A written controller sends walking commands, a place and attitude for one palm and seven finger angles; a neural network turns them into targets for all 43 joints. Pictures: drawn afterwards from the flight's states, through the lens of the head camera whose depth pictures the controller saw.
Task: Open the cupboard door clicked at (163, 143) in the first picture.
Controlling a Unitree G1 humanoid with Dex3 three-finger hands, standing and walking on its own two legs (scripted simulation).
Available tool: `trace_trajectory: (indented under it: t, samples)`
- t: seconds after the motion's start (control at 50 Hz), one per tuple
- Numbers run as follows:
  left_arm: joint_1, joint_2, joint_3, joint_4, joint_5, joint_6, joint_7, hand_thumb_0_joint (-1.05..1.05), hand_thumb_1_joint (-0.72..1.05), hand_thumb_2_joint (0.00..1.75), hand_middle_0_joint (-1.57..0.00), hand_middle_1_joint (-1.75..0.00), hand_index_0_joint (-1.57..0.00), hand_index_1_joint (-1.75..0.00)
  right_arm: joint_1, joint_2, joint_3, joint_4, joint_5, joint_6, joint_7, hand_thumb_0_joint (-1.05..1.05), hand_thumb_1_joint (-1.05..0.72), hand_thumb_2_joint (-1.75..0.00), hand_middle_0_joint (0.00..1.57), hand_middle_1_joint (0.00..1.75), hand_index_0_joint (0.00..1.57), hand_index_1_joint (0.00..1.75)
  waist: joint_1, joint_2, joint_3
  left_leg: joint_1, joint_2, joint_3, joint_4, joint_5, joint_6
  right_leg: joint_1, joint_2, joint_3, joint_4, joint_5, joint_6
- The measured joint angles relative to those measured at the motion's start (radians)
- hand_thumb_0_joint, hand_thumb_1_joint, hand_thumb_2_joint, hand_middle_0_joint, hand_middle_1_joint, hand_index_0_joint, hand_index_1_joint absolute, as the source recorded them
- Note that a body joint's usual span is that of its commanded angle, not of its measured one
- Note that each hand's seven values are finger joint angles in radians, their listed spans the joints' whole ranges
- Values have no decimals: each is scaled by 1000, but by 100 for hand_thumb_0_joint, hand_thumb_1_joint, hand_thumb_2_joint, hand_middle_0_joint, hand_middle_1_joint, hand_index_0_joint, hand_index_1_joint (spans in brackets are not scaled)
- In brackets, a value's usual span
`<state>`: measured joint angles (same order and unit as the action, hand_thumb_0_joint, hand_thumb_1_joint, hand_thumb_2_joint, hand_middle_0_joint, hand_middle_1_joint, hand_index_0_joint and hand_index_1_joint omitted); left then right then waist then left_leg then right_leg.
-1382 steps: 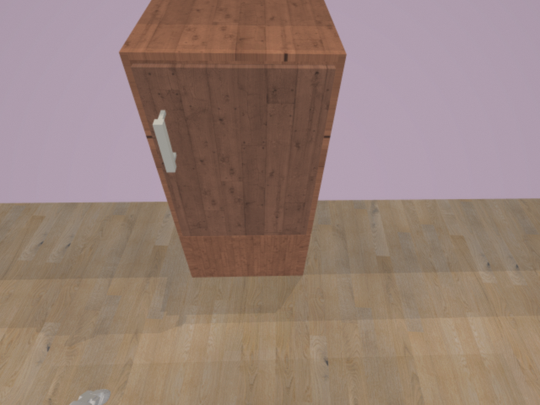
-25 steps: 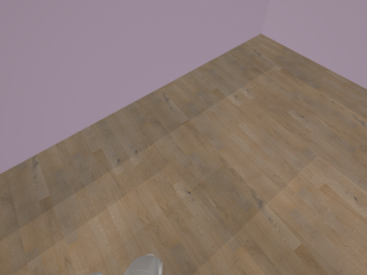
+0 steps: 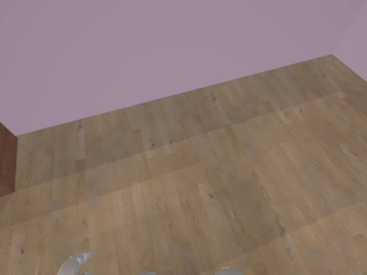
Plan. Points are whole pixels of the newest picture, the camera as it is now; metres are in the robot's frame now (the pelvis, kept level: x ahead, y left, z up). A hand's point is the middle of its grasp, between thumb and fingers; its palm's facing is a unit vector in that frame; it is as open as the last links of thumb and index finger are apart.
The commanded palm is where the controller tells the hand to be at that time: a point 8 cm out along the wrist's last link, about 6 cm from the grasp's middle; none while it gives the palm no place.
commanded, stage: turn to face it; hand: left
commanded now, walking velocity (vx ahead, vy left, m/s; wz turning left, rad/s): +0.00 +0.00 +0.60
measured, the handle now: out of the picture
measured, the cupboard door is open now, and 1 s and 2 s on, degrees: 44 44 44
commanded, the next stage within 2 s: take the last steps up to it in 1.78 s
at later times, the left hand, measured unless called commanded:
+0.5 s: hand out of the picture -0.02 +0.19 -0.19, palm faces +0.35 -0.91 -0.24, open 7.4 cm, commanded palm none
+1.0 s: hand out of the picture +0.01 +0.14 -0.15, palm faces +0.57 -0.78 -0.26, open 7.4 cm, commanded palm none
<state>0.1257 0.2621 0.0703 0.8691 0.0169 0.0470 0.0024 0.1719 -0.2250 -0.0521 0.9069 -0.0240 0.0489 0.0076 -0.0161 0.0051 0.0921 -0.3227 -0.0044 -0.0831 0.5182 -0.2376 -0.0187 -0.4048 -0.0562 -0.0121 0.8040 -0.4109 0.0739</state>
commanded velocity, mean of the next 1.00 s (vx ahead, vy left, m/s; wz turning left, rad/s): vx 0.00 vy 0.00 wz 0.60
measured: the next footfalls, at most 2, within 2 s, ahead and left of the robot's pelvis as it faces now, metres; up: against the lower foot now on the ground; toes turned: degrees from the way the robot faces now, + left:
right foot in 0.06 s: +0.03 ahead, -0.14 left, +0.00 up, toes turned +0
left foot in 0.44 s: +0.03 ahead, +0.10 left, +0.00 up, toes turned +23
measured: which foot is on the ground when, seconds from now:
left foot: down 0.00-0.04, up 0.06-0.42, down 0.44-0.82, up 0.84-1.00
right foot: up 0.00-0.04, down 0.06-0.44, up 0.46-0.80, down 0.82-1.00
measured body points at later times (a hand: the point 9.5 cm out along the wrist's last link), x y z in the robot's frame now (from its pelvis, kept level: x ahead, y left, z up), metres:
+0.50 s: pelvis +0.01 -0.02 -0.02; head +0.06 +0.02 +0.43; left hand -0.03 +0.24 -0.17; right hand +0.22 -0.23 -0.14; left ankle -0.01 +0.08 -0.74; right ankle +0.00 -0.15 -0.70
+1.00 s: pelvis +0.05 -0.07 +0.00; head +0.10 -0.06 +0.45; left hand -0.02 +0.18 -0.13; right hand +0.26 -0.25 -0.15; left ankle -0.04 +0.03 -0.65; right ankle +0.10 -0.17 -0.74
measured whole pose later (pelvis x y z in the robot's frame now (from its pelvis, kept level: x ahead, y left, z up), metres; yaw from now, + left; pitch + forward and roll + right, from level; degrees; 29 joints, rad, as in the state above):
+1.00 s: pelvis +0.05 -0.07 +0.00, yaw +37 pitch +0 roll +2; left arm 0.19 0.19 0.03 0.87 0.03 0.02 0.02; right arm 0.17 -0.26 -0.09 0.93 -0.01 0.09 0.03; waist -0.04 0.00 0.10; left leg -0.50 0.01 0.02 1.10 -0.44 -0.07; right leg -0.21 -0.11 -0.15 0.52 -0.31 0.00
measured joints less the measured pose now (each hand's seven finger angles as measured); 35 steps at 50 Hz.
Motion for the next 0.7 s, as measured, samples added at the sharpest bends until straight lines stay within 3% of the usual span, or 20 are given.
trace_trajectory:
  t: [0.04, 0.08, 0.14, 0.2, 0.32, 0.4, 0.44, 0.5, 0.56, 0.62, 0.7]
  samples:
    - [4, -5, -6, -13, -2, -14, -1, 1, 90, 90, -20, -30, -19, -30, 10, -6, -8, 1, 5, 8, 1, 1, -90, -89, 20, 30, 21, 30, -4, 10, -6, -27, -8, -24, 41, -18, -18, 76, 14, -13, -167, 70, -6]
    - [9, -21, -12, -15, 6, -34, 6, 1, 90, 90, -20, -30, -19, -30, 8, -19, -21, 9, 12, 16, 1, 1, -90, -89, 20, 30, 21, 30, -4, 28, -3, -79, -15, -29, 176, -144, -17, 96, 14, -34, -201, 87, -51]
    - [29, -53, -30, -9, 7, -38, 14, 0, 90, 90, -20, -30, -20, -30, 3, -41, -34, 21, 11, 30, 5, 1, -90, -89, 20, 30, 21, 30, -12, 40, 6, -169, -24, 17, 501, -244, -25, 129, -9, -77, -207, 63, -82]
    - [55, -72, -38, 0, 5, -35, 18, 0, 90, 90, -20, -30, -20, -30, -10, -44, -36, 26, 11, 37, 13, 1, -90, -89, 20, 30, 20, 30, -18, 23, 12, -197, -2, 71, 627, -212, -45, 171, -31, -109, -259, 79, -85]
    - [88, -79, -39, 12, 10, -42, 15, 1, 90, 90, -21, -30, -20, -30, -43, -30, -20, 22, 16, 35, 21, 1, -91, -89, 19, 30, 20, 30, -2, -27, 32, -115, 30, 138, 385, -201, -53, 218, -67, -192, -283, 71, -81]
    - [108, -58, -27, 24, 12, -39, 11, 0, 90, 90, -21, -30, -20, -30, -78, -21, -11, 7, 17, 27, 23, 1, -91, -89, 19, 30, 20, 30, 20, -50, 43, -39, 23, 174, 197, -160, -33, 211, -89, -246, -215, 23, -67]
    - [125, -41, -18, 31, 6, -31, 7, 0, 90, 90, -21, -30, -20, -30, -85, -22, -8, -13, 13, 9, 25, 1, -90, -89, 19, 30, 20, 30, 21, -57, 31, 6, 15, 176, 83, -30, 1, 174, -107, -261, -118, -21, -52]
    - [101, -6, -6, 50, 2, 9, 11, 1, 90, 90, -21, -30, -20, -30, -92, -8, -1, -30, 9, -16, 15, 1, -90, -89, 19, 30, 20, 30, 25, -82, 39, -22, -5, 154, 136, -68, 50, 47, -83, -135, 167, -156, -20]
    - [70, 7, 4, 53, 4, 21, 10, 1, 90, 90, -20, -30, -20, -30, -73, -1, 6, -35, 6, -18, 0, 1, -90, -89, 20, 30, 20, 30, 23, -69, 30, -11, -6, 115, 94, -59, 46, -45, -49, -63, 304, -110, -7]
    - [44, 8, 6, 34, 5, 15, 2, 1, 91, 90, -20, -30, -19, -30, -54, 0, 9, -24, 5, -15, -7, 1, -90, -89, 20, 30, 21, 30, 24, -49, 20, 8, -7, 82, 36, -21, 39, -85, -40, -20, 303, -38, 0]
    - [20, 3, 3, 10, 3, 8, 0, 1, 91, 90, -20, -30, -19, -30, -28, 1, 8, -11, 2, -8, -3, 1, -90, -89, 20, 30, 21, 30, 16, -20, 7, 17, -5, 38, 0, 3, 26, -64, -27, 2, 169, -20, 3]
